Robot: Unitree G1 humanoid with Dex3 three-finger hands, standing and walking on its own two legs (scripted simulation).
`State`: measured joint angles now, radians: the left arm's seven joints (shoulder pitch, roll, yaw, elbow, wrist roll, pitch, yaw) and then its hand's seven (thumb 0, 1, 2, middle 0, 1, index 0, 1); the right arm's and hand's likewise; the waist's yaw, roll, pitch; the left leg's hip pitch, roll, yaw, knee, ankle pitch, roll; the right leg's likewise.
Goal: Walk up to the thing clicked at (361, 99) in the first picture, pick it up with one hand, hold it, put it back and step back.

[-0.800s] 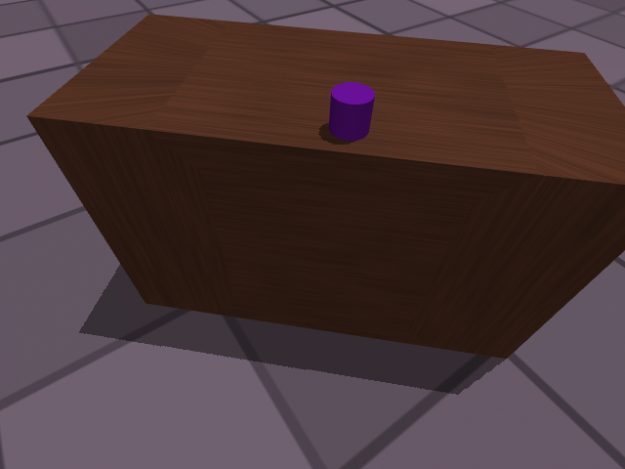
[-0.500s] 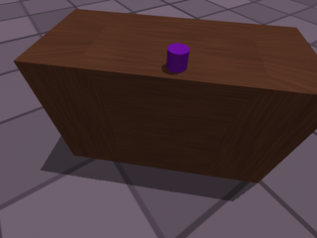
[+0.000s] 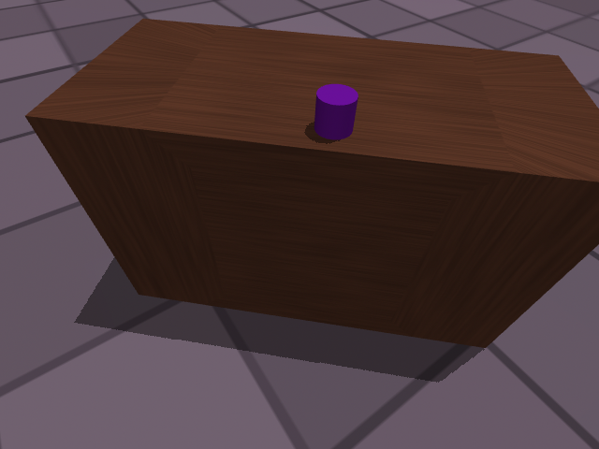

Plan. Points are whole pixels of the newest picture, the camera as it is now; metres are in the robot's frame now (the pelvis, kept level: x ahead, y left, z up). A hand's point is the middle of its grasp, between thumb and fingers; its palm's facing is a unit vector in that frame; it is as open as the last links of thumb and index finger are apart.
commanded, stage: stand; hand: left
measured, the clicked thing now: (335, 112) +0.75 -0.06 +0.06
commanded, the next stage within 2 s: walk up in 0.32 s
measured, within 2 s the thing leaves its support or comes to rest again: neither
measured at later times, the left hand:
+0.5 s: hand out of the picture +0.09 +0.26 -0.16, palm faces -0.07 -0.93 -0.35, open 7.4 cm
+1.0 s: hand (232, 400) +0.23 +0.12 -0.19, palm faces -0.16 -0.94 -0.30, open 7.4 cm
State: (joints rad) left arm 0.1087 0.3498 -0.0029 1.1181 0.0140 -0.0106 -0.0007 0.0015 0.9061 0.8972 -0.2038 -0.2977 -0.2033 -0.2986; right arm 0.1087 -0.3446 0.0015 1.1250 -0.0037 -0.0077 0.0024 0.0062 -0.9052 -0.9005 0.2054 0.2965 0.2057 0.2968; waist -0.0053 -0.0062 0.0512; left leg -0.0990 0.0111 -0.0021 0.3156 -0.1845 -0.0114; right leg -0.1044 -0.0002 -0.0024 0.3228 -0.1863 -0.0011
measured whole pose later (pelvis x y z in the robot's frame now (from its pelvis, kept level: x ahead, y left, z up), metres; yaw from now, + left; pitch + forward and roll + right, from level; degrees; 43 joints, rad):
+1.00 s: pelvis +0.15 -0.14 -0.03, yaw -9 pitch -3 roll +0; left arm 0.32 0.41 0.08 0.84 0.03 0.02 -0.07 0.00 0.90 0.90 -0.21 -0.30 -0.21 -0.30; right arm 0.30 -0.38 -0.06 0.87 -0.03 -0.10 0.01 0.01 -0.90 -0.90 0.21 0.30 0.21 0.30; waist 0.03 -0.08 0.09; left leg -0.35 0.03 0.09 0.66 -0.24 0.02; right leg -0.26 0.03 0.03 0.77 -0.44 -0.05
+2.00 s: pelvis +0.25 -0.21 -0.03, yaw -7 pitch -1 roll -1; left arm 0.18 0.44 0.05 0.95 0.00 0.00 0.03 0.00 0.91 0.90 -0.20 -0.30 -0.20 -0.30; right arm 0.20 -0.39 -0.05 0.88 -0.02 0.01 0.01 0.01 -0.90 -0.90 0.21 0.30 0.21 0.30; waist -0.01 -0.02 0.10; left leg -0.38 0.01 0.03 0.75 -0.35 0.03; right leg -0.43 -0.02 0.00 0.95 -0.51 -0.02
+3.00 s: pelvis +0.27 -0.22 +0.00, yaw -10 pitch -2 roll +0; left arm 0.07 0.35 0.00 1.15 0.01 -0.03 0.00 0.00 0.91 0.90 -0.20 -0.30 -0.20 -0.30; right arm 0.08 -0.35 -0.02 1.13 0.00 -0.01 0.02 0.01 -0.91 -0.90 0.21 0.30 0.21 0.30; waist -0.01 0.00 0.04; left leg -0.13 0.01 0.07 0.36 -0.19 0.01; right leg -0.09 -0.01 0.02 0.34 -0.21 0.02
